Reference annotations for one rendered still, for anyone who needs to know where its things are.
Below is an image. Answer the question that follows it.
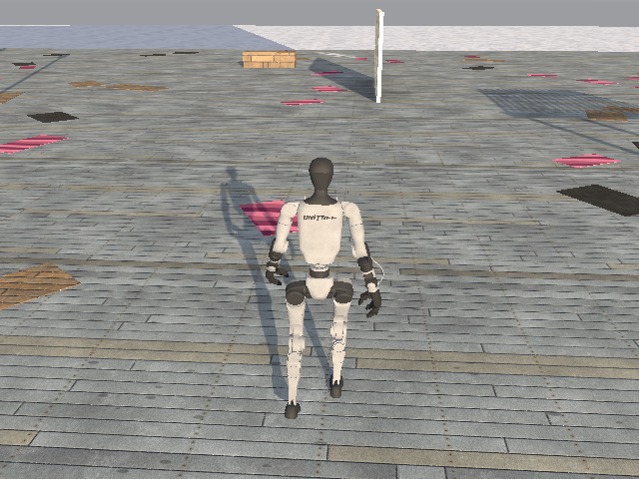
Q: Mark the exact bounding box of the left robot thigh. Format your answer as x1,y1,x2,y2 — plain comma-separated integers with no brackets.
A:
286,279,306,352

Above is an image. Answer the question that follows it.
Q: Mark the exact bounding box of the robot left hand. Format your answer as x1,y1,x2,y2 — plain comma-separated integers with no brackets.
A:
266,267,289,285

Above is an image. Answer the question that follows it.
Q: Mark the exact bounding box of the right robot forearm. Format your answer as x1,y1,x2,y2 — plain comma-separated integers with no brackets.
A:
357,242,379,292

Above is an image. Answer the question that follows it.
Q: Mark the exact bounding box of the left robot forearm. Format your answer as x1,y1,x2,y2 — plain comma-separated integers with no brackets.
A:
267,238,283,271

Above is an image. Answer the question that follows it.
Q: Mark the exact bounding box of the robot right upper arm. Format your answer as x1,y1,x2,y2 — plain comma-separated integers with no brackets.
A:
341,201,367,258

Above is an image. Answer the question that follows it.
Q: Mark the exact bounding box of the robot left shin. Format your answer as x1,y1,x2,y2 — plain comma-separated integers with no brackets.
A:
287,335,303,406

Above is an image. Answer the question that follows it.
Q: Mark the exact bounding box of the robot left upper arm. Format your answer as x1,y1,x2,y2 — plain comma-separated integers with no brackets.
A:
273,200,300,253

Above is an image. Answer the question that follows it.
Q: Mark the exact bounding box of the robot right hand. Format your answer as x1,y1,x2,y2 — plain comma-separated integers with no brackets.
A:
358,289,381,318

